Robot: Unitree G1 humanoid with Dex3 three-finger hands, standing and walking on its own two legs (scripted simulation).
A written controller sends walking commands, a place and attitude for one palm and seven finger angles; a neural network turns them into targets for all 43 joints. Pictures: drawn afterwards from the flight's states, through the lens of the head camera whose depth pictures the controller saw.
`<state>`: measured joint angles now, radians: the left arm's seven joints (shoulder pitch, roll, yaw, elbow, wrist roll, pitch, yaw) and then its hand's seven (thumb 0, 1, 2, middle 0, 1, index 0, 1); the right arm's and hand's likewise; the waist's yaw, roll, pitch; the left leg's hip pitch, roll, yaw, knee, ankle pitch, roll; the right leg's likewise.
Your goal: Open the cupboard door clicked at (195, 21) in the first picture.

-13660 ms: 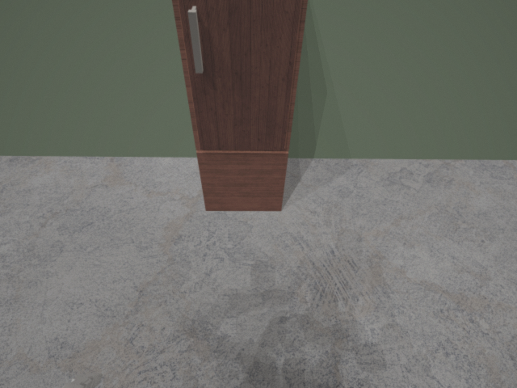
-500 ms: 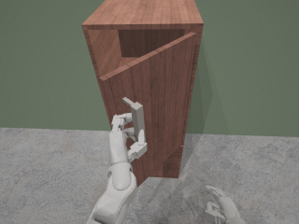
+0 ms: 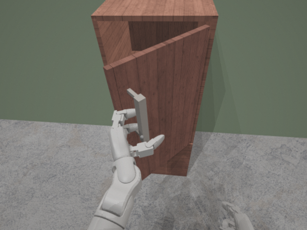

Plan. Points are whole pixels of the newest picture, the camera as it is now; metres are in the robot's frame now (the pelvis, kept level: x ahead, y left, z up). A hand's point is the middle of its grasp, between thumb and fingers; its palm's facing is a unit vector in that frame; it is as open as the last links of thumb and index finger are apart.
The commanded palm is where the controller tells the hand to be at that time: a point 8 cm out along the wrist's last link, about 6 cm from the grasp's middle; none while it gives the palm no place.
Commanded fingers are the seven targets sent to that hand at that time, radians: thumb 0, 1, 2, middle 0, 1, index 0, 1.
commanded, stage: open thumb and fingers to let go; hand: left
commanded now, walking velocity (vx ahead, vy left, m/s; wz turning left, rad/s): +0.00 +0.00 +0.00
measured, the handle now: (138, 117) +0.39 +0.06 +0.10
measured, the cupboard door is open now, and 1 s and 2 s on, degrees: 45 46 46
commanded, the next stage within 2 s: slide the hand sideways off the handle in 0.40 s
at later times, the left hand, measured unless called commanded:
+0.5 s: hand (147, 135) +0.33 +0.03 +0.10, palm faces +0.24 -0.97 -0.04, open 15.7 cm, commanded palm +0.28 +0.07 +0.10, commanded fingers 0.00 -0.50 0.30 -0.15 -0.30 -0.15 -0.30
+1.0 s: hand (141, 152) +0.28 +0.05 +0.10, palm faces -0.13 -0.99 +0.01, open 16.4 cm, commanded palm +0.25 +0.11 +0.10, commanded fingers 0.00 -0.50 0.30 -0.15 -0.30 -0.15 -0.30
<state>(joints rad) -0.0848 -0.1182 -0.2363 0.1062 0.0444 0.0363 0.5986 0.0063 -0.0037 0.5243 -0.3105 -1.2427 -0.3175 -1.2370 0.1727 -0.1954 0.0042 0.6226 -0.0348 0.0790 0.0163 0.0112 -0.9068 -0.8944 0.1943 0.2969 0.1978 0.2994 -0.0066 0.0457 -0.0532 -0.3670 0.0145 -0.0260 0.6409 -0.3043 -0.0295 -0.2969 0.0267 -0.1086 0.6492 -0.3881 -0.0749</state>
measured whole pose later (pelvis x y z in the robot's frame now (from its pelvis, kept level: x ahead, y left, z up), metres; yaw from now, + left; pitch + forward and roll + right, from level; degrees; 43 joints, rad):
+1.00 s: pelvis -0.01 +0.02 +0.00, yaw -3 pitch +0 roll +0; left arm 0.02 0.01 -0.25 0.05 -0.05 -0.08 0.17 -0.01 -0.50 0.30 -0.12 -0.30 -0.13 -0.29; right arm 0.23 -0.20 0.04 0.53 0.01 0.05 0.02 0.01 -0.91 -0.89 0.19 0.30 0.20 0.30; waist -0.01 0.03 -0.04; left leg -0.35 0.02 0.03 0.65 -0.31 0.00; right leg -0.30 0.02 -0.05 0.65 -0.36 -0.04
